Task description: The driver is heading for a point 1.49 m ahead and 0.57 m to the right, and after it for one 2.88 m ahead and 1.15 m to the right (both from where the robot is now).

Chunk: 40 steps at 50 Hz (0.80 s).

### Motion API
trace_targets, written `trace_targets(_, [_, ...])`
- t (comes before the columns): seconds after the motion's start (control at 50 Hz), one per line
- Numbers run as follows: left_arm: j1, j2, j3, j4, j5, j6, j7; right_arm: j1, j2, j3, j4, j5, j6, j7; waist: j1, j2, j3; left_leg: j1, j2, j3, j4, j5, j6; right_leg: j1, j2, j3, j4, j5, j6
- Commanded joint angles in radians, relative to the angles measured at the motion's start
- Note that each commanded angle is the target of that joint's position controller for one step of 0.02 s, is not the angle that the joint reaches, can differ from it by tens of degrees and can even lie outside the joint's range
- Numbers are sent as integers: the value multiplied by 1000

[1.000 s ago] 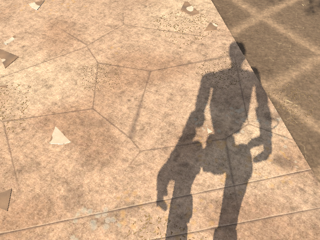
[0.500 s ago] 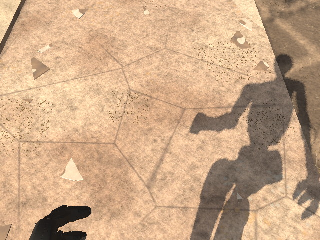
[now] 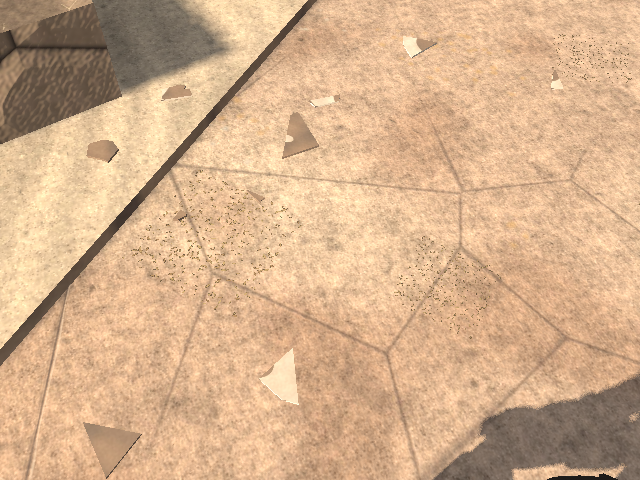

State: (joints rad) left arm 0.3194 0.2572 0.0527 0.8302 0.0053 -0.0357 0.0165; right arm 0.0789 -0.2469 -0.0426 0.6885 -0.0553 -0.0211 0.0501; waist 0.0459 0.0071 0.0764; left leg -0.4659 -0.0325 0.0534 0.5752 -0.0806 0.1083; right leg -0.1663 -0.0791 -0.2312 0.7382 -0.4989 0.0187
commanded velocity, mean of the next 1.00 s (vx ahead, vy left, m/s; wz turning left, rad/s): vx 0.03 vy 0.00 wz -0.32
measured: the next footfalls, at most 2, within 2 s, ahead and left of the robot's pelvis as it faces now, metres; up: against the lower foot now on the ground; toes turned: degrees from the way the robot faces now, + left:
right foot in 0.48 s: +0.02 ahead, -0.10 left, +0.00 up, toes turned -9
left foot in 0.94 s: +0.11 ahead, +0.08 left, +0.00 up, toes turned -28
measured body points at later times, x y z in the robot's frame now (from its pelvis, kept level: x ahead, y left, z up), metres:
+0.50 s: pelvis +0.03 -0.01 +0.01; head +0.03 -0.03 +0.46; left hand +0.13 +0.24 -0.11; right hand +0.11 -0.29 -0.11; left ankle +0.10 +0.06 -0.72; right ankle -0.02 -0.10 -0.72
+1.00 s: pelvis +0.03 +0.01 +0.02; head +0.07 +0.02 +0.46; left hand +0.24 +0.23 -0.11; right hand +0.05 -0.29 -0.07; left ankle +0.08 +0.10 -0.72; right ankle -0.03 -0.09 -0.70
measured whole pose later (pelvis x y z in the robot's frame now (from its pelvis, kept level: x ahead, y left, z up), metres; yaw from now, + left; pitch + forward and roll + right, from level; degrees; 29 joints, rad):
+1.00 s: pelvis +0.03 +0.01 +0.02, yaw -26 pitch +1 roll +0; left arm 0.23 0.32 0.09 0.72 0.02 0.06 0.00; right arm 0.16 -0.26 -0.03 0.69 -0.02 0.01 -0.04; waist 0.03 -0.04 0.06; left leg -0.27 -0.04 -0.02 0.51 -0.24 0.03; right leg -0.34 0.13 0.19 0.74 -0.45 -0.01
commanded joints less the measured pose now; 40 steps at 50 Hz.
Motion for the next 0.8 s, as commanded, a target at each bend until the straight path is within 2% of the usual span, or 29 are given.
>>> trace_targets(0.02, [101, 100, 18, -102, 20, 31, 4, 311, -267, -89, -32, 61, 4, -36, -128, 134, -470, 635, 441, -587, -104, 812, 303, -389, 74, 208, 629, -180, 13])
trace_targets(0.04, [53, 88, 14, -99, 9, 43, 6, 241, -197, -67, -32, 62, 12, -48, -101, 77, -367, 542, 410, -478, -137, 689, 285, -412, 33, 235, 632, -103, 11])
trace_targets(0.06, [2, 72, 5, -98, 7, 42, 7, 167, -114, -38, -33, 59, 14, -57, -81, 46, -251, 412, 347, -388, -187, 573, 236, -403, 7, 241, 552, -30, 6])
trace_targets(0.08, [-15, 72, 4, -91, 14, 46, 7, 119, -67, -19, -27, 53, 14, -64, -49, 47, -191, 338, 287, -328, -226, 480, 176, -370, -10, 246, 469, 20, 3])
trace_targets(0.1, [20, 76, 4, -72, 24, 59, 4, 97, -39, -6, -23, 50, 10, -70, -27, 69, -179, 269, 256, -273, -249, 482, 148, -291, -10, 243, 418, 57, 2])
trace_targets(0.12, [66, 70, 4, -43, 22, 72, 0, 82, -29, 4, -17, 39, 4, -71, -8, 60, -194, 220, 244, -217, -263, 489, 132, -212, 10, 238, 392, 83, -1])
trace_targets(0.16, [91, 49, -1, -19, 8, 86, -8, 93, -38, 8, 6, 25, -13, -68, 0, 50, -200, 188, 240, -168, -287, 450, 110, -134, 33, 250, 293, 98, -5])
trace_targets(0.2, [51, 50, -1, -20, 9, 96, -9, 86, -65, 3, 21, 23, -17, -69, -11, 76, -166, 182, 234, -154, -318, 251, 88, -128, 43, 253, 184, 108, -10])
trace_targets(0.28, [-26, 72, 11, -46, 14, 103, -14, 112, -108, -14, 37, 29, 11, -77, -48, 103, -122, 215, 262, -185, -346, -93, 105, -181, 59, 225, 119, 74, -19])
trace_targets(0.34, [-43, 58, 10, -60, 12, 97, -18, 123, -112, -22, 45, 28, 25, -85, -57, 86, -104, 238, 291, -195, -334, -136, 127, -199, 63, 206, 88, 30, -27])
trace_targets(0.4, [-19, 43, 9, -64, 8, 90, -18, 123, -115, -30, 54, 29, 31, -92, -52, 85, -119, 258, 307, -178, -301, -99, 128, -157, 73, 182, 9, 18, -48])
trace_targets(0.44, [33, 34, 8, -55, 5, 84, -23, 103, -129, -38, 58, 36, 38, -95, -20, 82, -128, 228, 292, -133, -254, -86, 89, -61, 91, 156, -151, 95, -78])
trace_targets(0.46, [52, 45, 9, -56, 8, 79, -25, 107, -134, -43, 64, 38, 42, -96, -6, 61, -108, 181, 275, -97, -209, -91, 43, -9, 87, 185, -285, 179, -99])
trace_targets(0.48, [56, 96, 18, -65, 21, 69, -25, 125, -111, -42, 63, 38, 47, -92, -14, -54, -84, 104, 213, -27, -69, -168, -27, 21, -12, 363, -449, 173, -131])
trace_targets(0.5, [32, 219, 48, -101, 23, 64, -21, 125, -45, -27, 16, 43, 46, -89, -42, -265, -43, -116, 33, 84, 129, -410, -113, 56, -279, 748, -496, 380, -224])
trace_targets(0.52, [77, 246, 63, -82, 28, 67, -8, 24, -71, -29, 1, 31, 52, -95, 26, -227, 11, -147, -7, -12, 321, -486, -119, -39, -313, 755, -513, 531, -316])
trace_targets(0.54, [47, 203, 54, -81, 22, 67, 3, 38, -67, -29, 4, 35, 57, -88, -21, -137, 7, -121, 13, -73, 414, -415, -122, -60, -243, 658, -492, 544, -310])
trace_targets(0.56, [-24, 177, 48, -92, 12, 68, 5, 61, -79, -34, 19, 41, 56, -81, -59, -97, 5, -119, 17, -87, 434, -339, -121, -59, -171, 577, -476, 531, -267])
trace_targets(0.58, [-69, 166, 46, -109, 9, 69, 4, 84, -98, -40, 30, 36, 54, -77, -75, -103, -15, -127, 13, -83, 453, -300, -122, -23, -127, 538, -457, 578, -240])
trace_targets(0.6, [-81, 152, 43, -121, 3, 67, 1, 108, -110, -43, 42, 25, 54, -72, -73, -111, -49, -124, 9, -76, 482, -282, -129, 18, -102, 511, -434, 671, -240])
trace_targets(0.64, [-46, 145, 45, -121, -4, 64, -7, 110, -102, -42, 37, 28, 54, -67, -56, -88, -101, -126, 8, -74, 494, -283, -144, 86, -94, 505, -399, 783, -248])
trace_targets(0.72, [26, 171, 58, -111, 1, 65, -2, 50, -94, -31, 0, 40, 56, -73, -6, -129, -102, -158, 16, -85, 359, -303, -158, 172, -100, 566, -366, 789, -259])
trace_targets(0.8, [12, 201, 69, -130, 9, 74, -6, 33, -100, -22, -27, 46, 51, -76, 7, -143, -111, -61, -1, -90, 240, -334, -146, 118, -93, 627, -336, 776, -260])
Keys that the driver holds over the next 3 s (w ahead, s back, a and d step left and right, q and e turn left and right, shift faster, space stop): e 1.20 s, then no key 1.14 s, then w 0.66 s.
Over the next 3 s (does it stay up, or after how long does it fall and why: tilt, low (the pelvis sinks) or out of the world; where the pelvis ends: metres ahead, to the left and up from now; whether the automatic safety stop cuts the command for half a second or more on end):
stays up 0.14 -0.13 0.01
